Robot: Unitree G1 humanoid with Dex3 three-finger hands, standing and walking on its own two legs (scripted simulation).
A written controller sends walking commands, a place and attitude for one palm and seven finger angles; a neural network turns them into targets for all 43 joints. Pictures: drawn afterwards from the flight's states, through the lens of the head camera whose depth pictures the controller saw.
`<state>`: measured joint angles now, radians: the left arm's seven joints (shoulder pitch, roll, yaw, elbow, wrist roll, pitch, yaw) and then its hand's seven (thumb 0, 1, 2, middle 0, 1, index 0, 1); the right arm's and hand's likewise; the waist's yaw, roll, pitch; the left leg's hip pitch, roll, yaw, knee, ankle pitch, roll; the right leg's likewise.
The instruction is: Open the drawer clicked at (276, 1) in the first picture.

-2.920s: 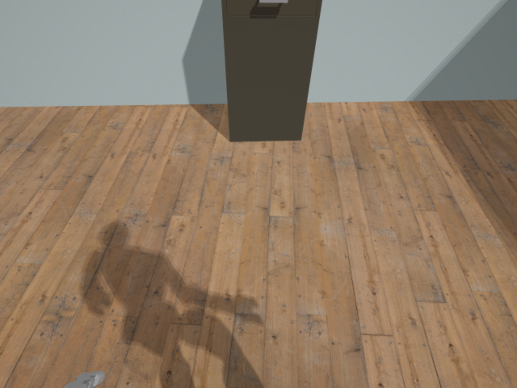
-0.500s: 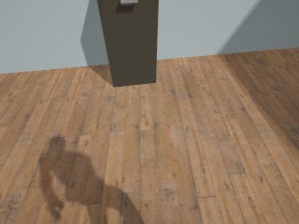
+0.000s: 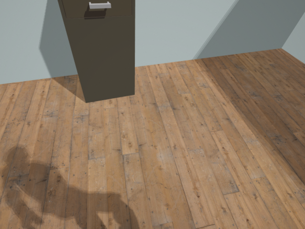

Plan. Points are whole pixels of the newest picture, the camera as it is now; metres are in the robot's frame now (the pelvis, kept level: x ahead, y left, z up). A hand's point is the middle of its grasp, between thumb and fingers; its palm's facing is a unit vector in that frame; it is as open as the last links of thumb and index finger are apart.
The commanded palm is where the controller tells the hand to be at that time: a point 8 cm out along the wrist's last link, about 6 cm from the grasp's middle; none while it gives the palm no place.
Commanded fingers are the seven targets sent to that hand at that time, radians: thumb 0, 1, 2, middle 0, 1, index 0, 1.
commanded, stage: walk to a spot facing it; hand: left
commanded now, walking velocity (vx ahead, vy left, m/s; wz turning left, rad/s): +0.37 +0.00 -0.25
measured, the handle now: (99, 4) +1.26 +0.43 +0.06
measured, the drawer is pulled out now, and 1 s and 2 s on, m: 0.00 0.00 0.00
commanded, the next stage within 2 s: turn to face it in 1.14 s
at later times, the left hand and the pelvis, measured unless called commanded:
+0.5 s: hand (129, 166) +0.35 +0.10 -0.17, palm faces -0.21 -0.97 -0.15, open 7.4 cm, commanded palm none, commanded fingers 0.00 0.90 0.90 -0.20 -0.30 -0.20 -0.30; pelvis +0.21 -0.04 -0.01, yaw -8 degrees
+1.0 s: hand (116, 148) +0.43 +0.17 -0.18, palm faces -0.09 -0.99 -0.14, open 7.3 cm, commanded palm none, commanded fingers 0.00 0.90 0.90 -0.20 -0.30 -0.20 -0.30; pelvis +0.44 -0.01 +0.00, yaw -9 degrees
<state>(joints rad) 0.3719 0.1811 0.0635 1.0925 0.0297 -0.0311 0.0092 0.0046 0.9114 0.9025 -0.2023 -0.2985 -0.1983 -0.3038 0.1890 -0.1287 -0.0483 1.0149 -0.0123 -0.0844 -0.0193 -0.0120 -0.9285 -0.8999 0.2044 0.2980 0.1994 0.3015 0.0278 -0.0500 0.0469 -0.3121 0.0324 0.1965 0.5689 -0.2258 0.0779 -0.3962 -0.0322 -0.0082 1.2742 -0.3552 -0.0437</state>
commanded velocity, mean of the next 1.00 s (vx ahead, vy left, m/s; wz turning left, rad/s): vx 0.37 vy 0.00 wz -0.16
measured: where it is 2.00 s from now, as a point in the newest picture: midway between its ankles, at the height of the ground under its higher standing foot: (164, 169)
